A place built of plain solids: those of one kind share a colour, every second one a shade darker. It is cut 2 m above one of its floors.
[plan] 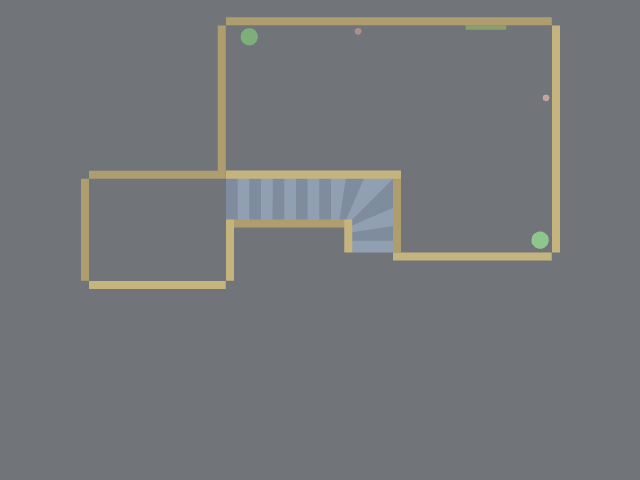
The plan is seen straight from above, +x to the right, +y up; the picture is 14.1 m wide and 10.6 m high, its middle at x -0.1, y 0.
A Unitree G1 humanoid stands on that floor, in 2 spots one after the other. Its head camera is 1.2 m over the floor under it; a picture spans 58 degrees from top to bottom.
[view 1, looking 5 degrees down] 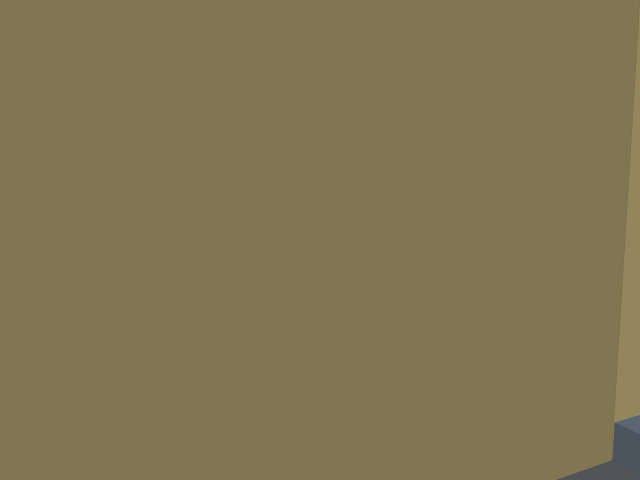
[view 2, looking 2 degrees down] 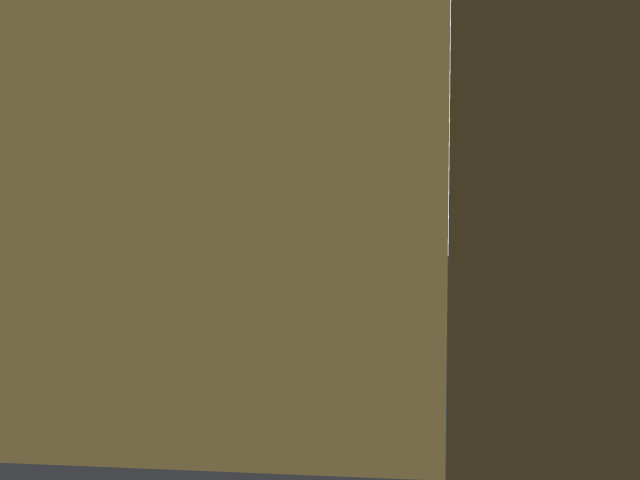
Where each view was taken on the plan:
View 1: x -4.18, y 0.12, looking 67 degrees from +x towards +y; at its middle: wall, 1.35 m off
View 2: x -3.18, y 0.90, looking -176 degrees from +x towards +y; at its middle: wall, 2.03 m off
